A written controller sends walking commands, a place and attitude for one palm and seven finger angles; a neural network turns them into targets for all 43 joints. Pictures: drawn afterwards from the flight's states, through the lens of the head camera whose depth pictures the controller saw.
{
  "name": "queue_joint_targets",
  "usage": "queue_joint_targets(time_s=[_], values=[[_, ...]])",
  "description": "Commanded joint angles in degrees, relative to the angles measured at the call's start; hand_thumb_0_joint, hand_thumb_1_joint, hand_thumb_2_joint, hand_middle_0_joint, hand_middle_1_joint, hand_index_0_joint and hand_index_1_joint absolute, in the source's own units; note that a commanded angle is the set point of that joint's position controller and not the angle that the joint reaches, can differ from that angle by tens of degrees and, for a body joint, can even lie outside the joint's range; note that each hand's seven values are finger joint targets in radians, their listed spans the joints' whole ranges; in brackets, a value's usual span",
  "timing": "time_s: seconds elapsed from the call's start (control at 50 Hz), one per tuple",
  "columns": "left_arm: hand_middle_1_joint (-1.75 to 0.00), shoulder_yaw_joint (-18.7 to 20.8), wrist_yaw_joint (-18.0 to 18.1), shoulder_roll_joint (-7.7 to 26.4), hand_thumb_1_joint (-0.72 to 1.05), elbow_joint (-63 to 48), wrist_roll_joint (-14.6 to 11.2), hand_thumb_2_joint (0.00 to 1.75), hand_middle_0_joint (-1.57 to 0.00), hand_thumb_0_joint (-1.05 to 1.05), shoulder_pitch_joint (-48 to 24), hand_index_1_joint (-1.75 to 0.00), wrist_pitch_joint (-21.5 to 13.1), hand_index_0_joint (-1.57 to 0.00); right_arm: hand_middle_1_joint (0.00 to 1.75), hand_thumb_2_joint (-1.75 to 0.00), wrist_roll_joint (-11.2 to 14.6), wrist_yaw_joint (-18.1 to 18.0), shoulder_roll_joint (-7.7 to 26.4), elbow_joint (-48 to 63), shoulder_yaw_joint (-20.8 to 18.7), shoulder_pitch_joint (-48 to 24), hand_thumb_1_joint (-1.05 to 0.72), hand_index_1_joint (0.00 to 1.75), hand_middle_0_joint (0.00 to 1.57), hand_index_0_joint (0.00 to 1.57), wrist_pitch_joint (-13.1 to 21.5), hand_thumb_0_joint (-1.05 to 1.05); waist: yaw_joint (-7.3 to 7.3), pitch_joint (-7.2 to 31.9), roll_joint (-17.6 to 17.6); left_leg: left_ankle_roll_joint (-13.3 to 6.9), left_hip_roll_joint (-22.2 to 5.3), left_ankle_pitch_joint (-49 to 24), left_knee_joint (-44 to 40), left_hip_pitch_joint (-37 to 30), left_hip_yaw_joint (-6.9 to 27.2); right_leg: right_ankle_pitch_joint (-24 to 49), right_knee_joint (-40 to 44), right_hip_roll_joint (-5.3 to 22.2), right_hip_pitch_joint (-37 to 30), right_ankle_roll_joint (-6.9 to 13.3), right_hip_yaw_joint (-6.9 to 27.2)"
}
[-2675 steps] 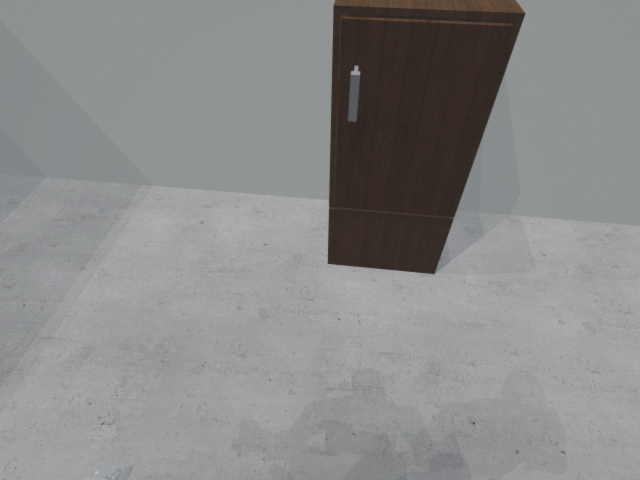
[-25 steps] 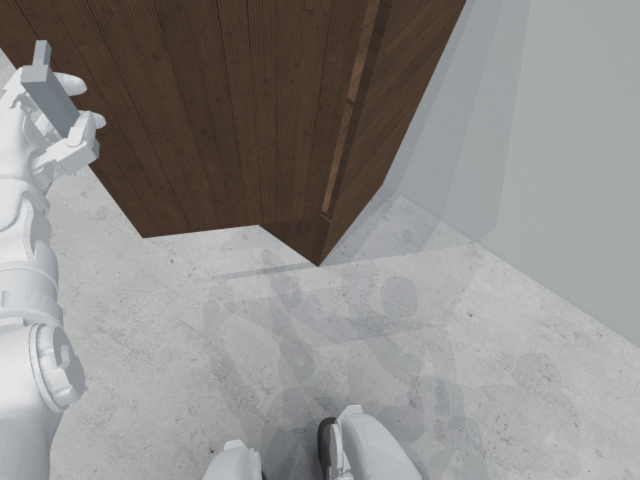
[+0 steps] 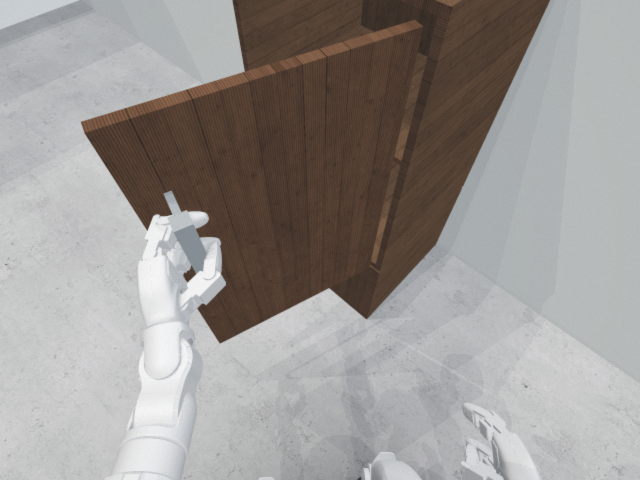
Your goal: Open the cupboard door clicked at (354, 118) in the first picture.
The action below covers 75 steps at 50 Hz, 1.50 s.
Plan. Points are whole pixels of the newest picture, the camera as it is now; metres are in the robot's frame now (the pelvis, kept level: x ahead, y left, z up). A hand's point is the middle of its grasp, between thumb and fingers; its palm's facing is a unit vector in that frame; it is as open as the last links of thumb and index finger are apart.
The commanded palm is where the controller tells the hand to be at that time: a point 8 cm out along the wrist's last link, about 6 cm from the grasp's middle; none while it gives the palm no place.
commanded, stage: pull the door open along its arc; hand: left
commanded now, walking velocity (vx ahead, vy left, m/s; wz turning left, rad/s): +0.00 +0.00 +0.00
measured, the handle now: (189, 238) +0.40 +0.18 +0.05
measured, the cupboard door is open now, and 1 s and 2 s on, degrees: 73 89 89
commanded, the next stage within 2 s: open thumb and fingers to let go in 0.34 s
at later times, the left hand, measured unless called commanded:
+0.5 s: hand (276, 321) +0.29 +0.06 +0.05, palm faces +0.45 -0.89 -0.01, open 6.3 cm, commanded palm +0.25 +0.12 +0.04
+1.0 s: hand (265, 323) +0.29 +0.07 +0.05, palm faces +0.42 -0.91 -0.01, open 13.1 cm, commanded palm +0.25 +0.12 +0.04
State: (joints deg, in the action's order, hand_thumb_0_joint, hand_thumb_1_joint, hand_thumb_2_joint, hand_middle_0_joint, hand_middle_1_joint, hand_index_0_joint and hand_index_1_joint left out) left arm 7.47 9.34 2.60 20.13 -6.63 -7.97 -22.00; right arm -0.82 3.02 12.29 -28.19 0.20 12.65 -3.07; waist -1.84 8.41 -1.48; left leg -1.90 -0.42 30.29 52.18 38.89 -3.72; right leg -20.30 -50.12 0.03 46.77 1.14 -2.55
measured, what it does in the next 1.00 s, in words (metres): shifts its weight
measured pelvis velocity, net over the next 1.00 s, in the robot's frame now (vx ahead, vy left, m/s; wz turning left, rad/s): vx -0.04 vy -0.04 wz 0.07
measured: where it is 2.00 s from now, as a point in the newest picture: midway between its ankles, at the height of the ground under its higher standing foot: outside the picture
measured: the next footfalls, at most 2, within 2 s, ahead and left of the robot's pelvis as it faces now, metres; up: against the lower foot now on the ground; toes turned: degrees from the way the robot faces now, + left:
none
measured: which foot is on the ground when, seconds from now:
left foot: down 0.00-1.00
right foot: down 0.00-1.00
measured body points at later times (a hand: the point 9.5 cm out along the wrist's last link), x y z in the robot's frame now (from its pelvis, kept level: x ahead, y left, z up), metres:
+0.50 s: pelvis +0.00 -0.04 +0.00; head +0.05 -0.06 +0.45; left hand +0.26 +0.11 +0.05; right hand +0.17 -0.26 -0.11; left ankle -0.06 +0.09 -0.69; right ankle +0.03 -0.11 -0.69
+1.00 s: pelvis -0.04 -0.04 +0.00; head +0.01 -0.06 +0.44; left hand +0.26 +0.12 +0.05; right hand +0.14 -0.26 -0.11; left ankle -0.06 +0.09 -0.69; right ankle +0.03 -0.11 -0.69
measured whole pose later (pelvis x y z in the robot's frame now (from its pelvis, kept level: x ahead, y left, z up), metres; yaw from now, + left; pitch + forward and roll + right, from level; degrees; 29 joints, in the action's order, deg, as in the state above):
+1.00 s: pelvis -0.04 -0.04 +0.00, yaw +4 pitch +11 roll +1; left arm -4.8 28.9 -3.6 21.9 2.0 -5.8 -21.1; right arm -3.6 -1.1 11.4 -35.0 0.0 10.5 1.1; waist -0.7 6.5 -1.4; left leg 1.0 0.3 27.3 53.3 37.0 0.3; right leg -19.7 -52.2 1.3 43.9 4.3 -6.4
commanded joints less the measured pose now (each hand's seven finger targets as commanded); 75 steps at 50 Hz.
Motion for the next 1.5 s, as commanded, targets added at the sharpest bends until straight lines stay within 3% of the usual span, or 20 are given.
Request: queue_joint_targets(time_s=[0.0,0.06,0.08,0.12,0.26,0.3,0.38,0.42,0.48,0.56,0.66,0.82,0.92,1.22,1.34,1.36,1.38,1.4,1.44,1.48], values=[[-1.35,5.0,12.4,6.4,0.90,-14.3,3.5,0.90,-0.40,0.00,-0.9,-1.35,-3.0,-0.40,0.30,-0.90,-1.4,-0.8,5.6,5.8,-2.5,0.6,-0.90,0.30,0.20,0.20,1.2,0.00,4.26,16.6,2.9,2.6,0.7,-25.6,-6.9,0.4,3.0,23.0,2.1,0.2,-25.8,1.3,0.5],[-1.35,0.5,17.2,2.9,0.90,-16.9,7.0,0.90,-0.40,0.00,-0.3,-1.35,-1.8,-0.40,0.30,-0.90,-2.1,-1.2,4.7,5.6,-2.2,-0.8,-0.90,0.30,0.20,0.20,1.0,0.00,3.93,16.3,2.2,2.5,1.0,-24.2,-6.9,-0.3,3.0,22.1,2.7,0.6,-26.1,1.3,0.8],[-1.35,-1.3,17.9,1.6,0.90,-16.9,7.8,0.90,-0.40,0.00,0.5,-1.35,-1.5,-0.40,0.30,-0.90,-2.3,-1.5,4.6,5.6,-2.2,-0.7,-0.90,0.30,0.20,0.20,1.1,0.00,3.19,16.1,5.4,2.3,0.9,-23.6,-6.8,0.0,3.3,22.3,3.4,0.5,-26.7,1.2,1.0],[-1.35,-3.7,18.4,0.2,0.90,-17.4,9.1,0.90,-0.40,0.00,1.5,-1.35,-1.1,-0.40,0.30,-0.90,-2.4,-1.9,4.3,5.2,-2.3,-1.3,-0.90,0.30,0.20,0.20,1.2,0.00,2.84,15.5,5.3,2.2,0.9,-22.4,-7.0,-0.1,3.2,22.3,3.9,0.9,-27.2,1.0,1.6],[-1.35,-12.4,18.4,-6.0,0.90,-22.9,10.2,0.90,-0.40,0.00,7.3,-1.35,-0.4,-0.40,0.30,-0.90,-2.8,-2.4,3.3,5.1,-2.0,-2.9,-0.90,0.30,0.20,0.20,2.6,0.00,2.23,14.8,2.8,2.1,1.2,-21.8,-7.2,-1.8,2.9,23.6,5.4,1.5,-28.7,0.9,2.1],[-1.35,-14.8,18.8,-8.3,0.90,-21.8,10.1,0.90,-0.40,0.00,8.1,-1.35,0.2,-0.40,0.30,-0.90,-2.8,-2.4,3.3,5.0,-1.9,-3.5,-0.90,0.30,0.20,0.20,3.4,0.00,1.57,12.2,5.6,2.1,1.2,-19.1,-7.2,-0.7,3.4,21.0,6.4,1.8,-27.9,0.6,2.4],[-1.35,-19.1,21.0,-11.1,0.90,-23.6,12.1,0.90,-0.40,0.00,6.9,-1.35,0.0,-0.40,0.30,-0.90,-3.3,-2.4,3.2,4.5,-2.0,-3.7,-0.90,0.30,0.20,0.20,5.1,0.00,0.61,12.9,6.1,2.0,1.2,-18.2,-5.8,-0.6,3.9,20.0,6.4,2.3,-26.5,0.4,3.3],[-1.35,-16.4,22.4,-7.1,0.90,-21.3,14.0,0.90,-0.40,0.00,-1.0,-1.35,-0.3,-0.40,0.30,-0.90,-3.7,-3.0,3.5,2.7,-2.1,-3.8,-0.90,0.30,0.20,0.20,5.2,0.00,-0.34,12.3,6.7,2.0,1.4,-16.2,-4.4,1.5,4.3,17.7,6.2,3.2,-25.0,0.0,5.0],[-1.33,-13.1,23.2,-4.1,0.69,-18.0,15.2,0.81,-0.38,0.00,-2.4,-1.33,-0.9,-0.38,0.30,-0.90,-3.7,-3.9,3.1,1.6,-2.2,-4.4,-0.90,0.30,0.20,0.20,5.4,0.00,0.47,12.8,8.6,1.9,1.8,-12.8,-3.4,4.3,4.2,12.1,8.1,4.4,-26.2,-0.5,8.5],[-1.30,-12.1,20.9,-4.4,0.41,-16.8,12.0,0.69,-0.36,0.00,-4.9,-1.30,-1.3,-0.36,0.30,-0.90,-3.2,-4.7,2.9,1.1,-2.1,-5.6,-0.90,0.30,0.20,0.20,5.6,0.00,0.59,14.7,7.3,1.8,2.2,-10.7,-3.5,4.3,3.8,9.1,10.3,5.3,-28.6,-1.0,10.6],[-1.26,-11.5,18.1,-5.2,0.06,-16.0,7.5,0.54,-0.34,0.00,-5.9,-1.26,-1.7,-0.34,0.30,-0.90,-2.7,-4.9,3.4,1.0,-1.9,-5.9,-0.90,0.30,0.20,0.20,6.2,0.00,0.65,15.0,7.1,1.9,2.2,-11.3,-4.3,3.3,4.0,10.0,10.3,4.9,-29.1,-1.1,9.3],[-1.20,-12.3,19.5,-5.5,-0.50,-12.1,9.8,0.30,-0.30,0.00,-9.3,-1.20,-2.9,-0.30,0.30,-0.90,-3.0,-4.1,3.9,1.4,-2.0,-6.1,-0.90,0.30,0.20,0.20,6.7,0.00,0.41,11.7,8.3,1.4,2.2,-8.5,-4.7,3.9,4.0,0.7,10.6,4.3,-24.0,-0.5,8.0],[-1.05,-12.3,19.8,-5.5,-0.50,-11.3,9.7,0.30,-0.27,0.00,-13.7,-1.05,-3.1,-0.27,0.30,-0.90,-2.9,-4.3,4.0,1.5,-1.8,-6.7,-0.90,0.30,0.20,0.20,6.8,0.00,0.22,11.3,6.8,1.3,2.3,-6.7,-5.2,3.5,4.1,-3.9,10.7,3.8,-22.0,0.0,7.1],[-0.30,-13.1,23.6,-7.4,-0.50,-8.4,11.7,0.30,-0.15,0.00,-16.7,-0.30,-2.3,-0.15,0.30,-0.90,-3.7,-3.9,4.2,1.2,-1.8,-5.7,-0.90,0.30,0.20,0.20,6.8,0.00,0.90,13.9,4.7,1.5,1.9,-9.3,-6.7,1.7,4.3,1.9,6.5,1.9,-20.0,0.8,2.3],[-0.30,-14.8,23.8,-9.6,-0.50,-9.5,11.2,0.30,-0.15,0.00,-15.5,-0.30,-2.3,-0.15,0.30,-0.90,-3.6,-3.4,4.2,1.5,-1.9,-5.9,-0.90,0.30,0.20,0.20,6.7,0.00,0.82,13.1,5.0,1.7,1.7,-10.2,-6.9,1.0,4.5,2.5,6.2,1.6,-19.1,0.9,1.5],[-0.30,-26.2,12.0,-5.3,-0.50,-10.0,17.9,0.30,-0.15,0.00,-13.5,-0.30,-3.7,-0.15,0.30,-0.90,-3.5,-3.5,6.0,0.0,-1.7,-2.2,-0.90,0.30,0.20,0.20,7.1,0.00,-3.18,12.0,7.4,0.9,1.1,-10.8,-5.5,-0.4,4.3,7.5,4.8,1.8,-17.9,1.0,2.5],[-0.30,-21.2,5.8,-0.7,-0.50,-12.5,15.7,0.30,-0.15,0.00,-17.3,-0.30,-5.3,-0.15,0.30,-0.90,-2.9,-3.8,6.3,1.3,-2.2,-1.3,-0.90,0.30,0.20,0.20,7.2,0.00,-2.32,15.5,5.3,0.6,1.4,-12.6,-4.8,0.0,4.4,10.8,3.8,2.3,-19.7,1.4,2.9],[-0.30,-20.0,2.0,1.3,-0.50,-12.8,15.1,0.30,-0.15,0.00,-16.6,-0.30,-6.4,-0.15,0.30,-0.90,-2.8,-4.1,6.0,1.4,-2.1,-1.4,-0.90,0.30,0.20,0.20,7.2,0.00,-1.14,16.7,4.8,0.6,1.6,-13.3,-4.9,0.3,4.3,12.5,3.1,2.4,-21.8,1.4,3.1],[-0.30,-22.2,-4.9,0.4,-0.50,-14.0,12.8,0.30,-0.15,0.00,-16.7,-0.30,-7.0,-0.15,0.30,-0.90,-1.8,-4.5,5.9,2.5,-1.9,-1.7,-0.90,0.30,0.20,0.20,8.0,0.00,-1.61,14.7,3.4,0.7,1.6,-11.7,-5.4,-0.3,4.6,10.8,3.6,2.3,-20.9,1.3,3.0],[-0.30,-24.6,-12.1,-2.2,-0.50,-14.6,7.1,0.30,-0.15,0.00,-17.2,-0.30,-5.5,-0.15,0.30,-0.90,0.0,-4.7,6.4,3.8,-1.3,-2.0,-0.90,0.30,0.20,0.20,9.0,0.00,-2.58,12.4,1.1,0.7,1.6,-10.2,-6.4,-2.5,5.3,7.7,4.8,1.8,-18.9,1.5,2.4]])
